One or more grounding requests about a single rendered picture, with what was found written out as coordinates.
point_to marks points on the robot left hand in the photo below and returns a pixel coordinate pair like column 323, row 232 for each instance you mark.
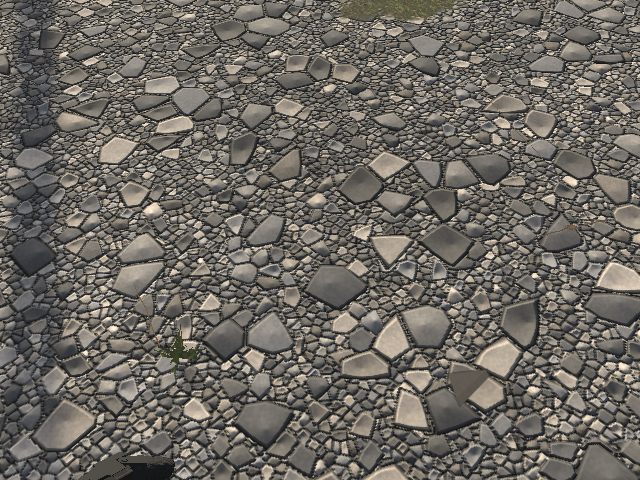
column 140, row 467

